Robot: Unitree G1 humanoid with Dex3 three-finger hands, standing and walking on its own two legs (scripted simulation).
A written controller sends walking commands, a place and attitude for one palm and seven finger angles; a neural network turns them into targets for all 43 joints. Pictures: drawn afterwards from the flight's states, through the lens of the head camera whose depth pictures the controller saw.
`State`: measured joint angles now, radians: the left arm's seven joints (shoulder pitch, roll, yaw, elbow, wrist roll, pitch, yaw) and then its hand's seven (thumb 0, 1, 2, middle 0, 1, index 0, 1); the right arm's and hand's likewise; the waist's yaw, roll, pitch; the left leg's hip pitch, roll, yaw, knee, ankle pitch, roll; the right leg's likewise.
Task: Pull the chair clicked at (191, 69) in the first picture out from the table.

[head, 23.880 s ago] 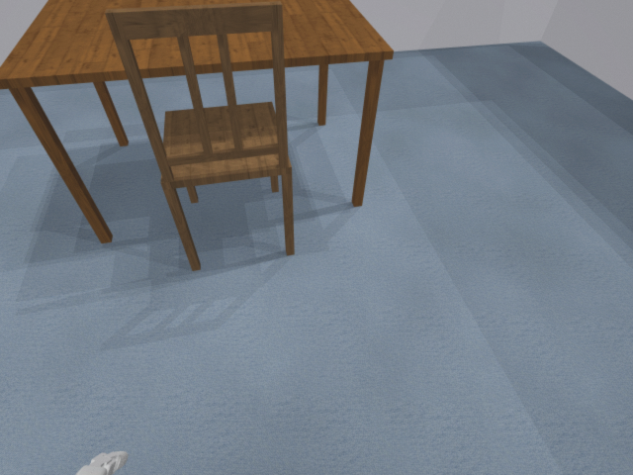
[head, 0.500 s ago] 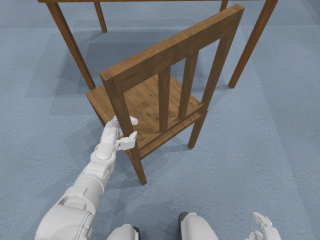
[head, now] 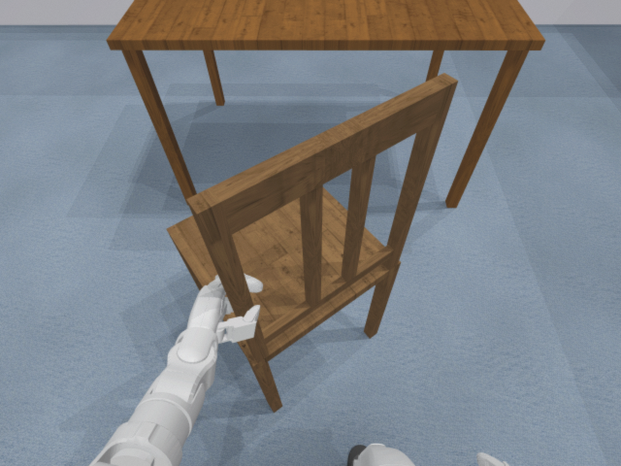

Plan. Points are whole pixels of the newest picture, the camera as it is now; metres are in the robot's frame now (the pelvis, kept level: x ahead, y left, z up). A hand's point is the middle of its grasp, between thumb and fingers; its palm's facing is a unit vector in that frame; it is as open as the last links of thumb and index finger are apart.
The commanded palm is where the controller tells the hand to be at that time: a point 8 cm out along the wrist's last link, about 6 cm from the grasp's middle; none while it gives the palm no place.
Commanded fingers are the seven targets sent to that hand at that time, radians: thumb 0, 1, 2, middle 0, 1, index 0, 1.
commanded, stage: stop walking, hand still on the chair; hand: left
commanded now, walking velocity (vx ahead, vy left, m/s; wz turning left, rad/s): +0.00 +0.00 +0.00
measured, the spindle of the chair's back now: (312, 254) +0.43 +0.01 -0.05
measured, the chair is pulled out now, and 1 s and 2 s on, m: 0.51 0.51 0.51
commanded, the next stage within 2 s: open the thumb and straighten the fingers in 0.54 s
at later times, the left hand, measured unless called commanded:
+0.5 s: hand (247, 321) +0.32 +0.10 -0.05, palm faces -0.09 -0.98 -0.18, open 6.0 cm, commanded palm +0.30 +0.16 -0.03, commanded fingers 0.00 0.90 0.90 -0.50 -1.45 -0.50 -1.45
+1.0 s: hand (235, 312) +0.33 +0.12 -0.05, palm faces -0.09 -0.98 -0.18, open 11.3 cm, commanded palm +0.31 +0.17 -0.03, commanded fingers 0.00 -0.55 0.20 -0.28 -0.80 -0.28 -0.80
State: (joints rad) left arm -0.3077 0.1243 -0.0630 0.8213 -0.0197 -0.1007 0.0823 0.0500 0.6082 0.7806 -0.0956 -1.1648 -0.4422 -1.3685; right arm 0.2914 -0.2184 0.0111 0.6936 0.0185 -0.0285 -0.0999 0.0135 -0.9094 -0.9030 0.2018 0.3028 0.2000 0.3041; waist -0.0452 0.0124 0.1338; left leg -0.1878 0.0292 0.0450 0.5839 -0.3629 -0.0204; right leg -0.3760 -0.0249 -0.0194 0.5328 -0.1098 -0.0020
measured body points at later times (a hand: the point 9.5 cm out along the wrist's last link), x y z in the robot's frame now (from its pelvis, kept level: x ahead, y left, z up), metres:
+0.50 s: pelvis +0.04 +0.00 +0.01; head +0.07 +0.00 +0.46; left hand +0.32 +0.16 -0.04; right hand +0.19 -0.24 -0.10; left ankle -0.03 +0.13 -0.73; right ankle +0.10 -0.12 -0.73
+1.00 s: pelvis +0.04 +0.01 -0.01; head +0.08 +0.00 +0.44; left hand +0.33 +0.18 -0.04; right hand +0.15 -0.24 -0.12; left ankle -0.03 +0.13 -0.73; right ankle +0.10 -0.12 -0.73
